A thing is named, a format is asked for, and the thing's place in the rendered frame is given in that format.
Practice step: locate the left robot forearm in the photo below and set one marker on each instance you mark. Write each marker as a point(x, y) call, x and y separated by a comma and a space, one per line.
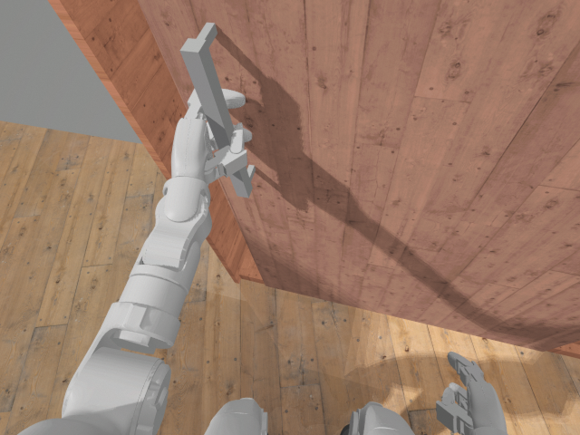
point(147, 314)

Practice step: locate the robot left upper arm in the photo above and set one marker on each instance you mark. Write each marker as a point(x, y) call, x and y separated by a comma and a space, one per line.
point(116, 393)

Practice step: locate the right robot thigh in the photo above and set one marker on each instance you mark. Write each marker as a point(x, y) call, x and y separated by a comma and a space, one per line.
point(376, 420)

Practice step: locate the handle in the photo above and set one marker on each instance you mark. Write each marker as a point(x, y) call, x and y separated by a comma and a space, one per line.
point(201, 69)

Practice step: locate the robot right hand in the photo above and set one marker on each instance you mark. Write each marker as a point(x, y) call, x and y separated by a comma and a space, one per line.
point(478, 406)

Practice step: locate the left robot thigh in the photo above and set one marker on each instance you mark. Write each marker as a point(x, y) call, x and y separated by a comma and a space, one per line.
point(239, 417)

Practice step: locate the robot left hand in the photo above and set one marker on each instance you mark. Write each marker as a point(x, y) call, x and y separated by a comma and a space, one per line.
point(194, 142)

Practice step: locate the robot thigh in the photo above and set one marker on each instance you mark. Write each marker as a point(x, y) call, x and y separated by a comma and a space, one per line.
point(376, 420)
point(239, 417)

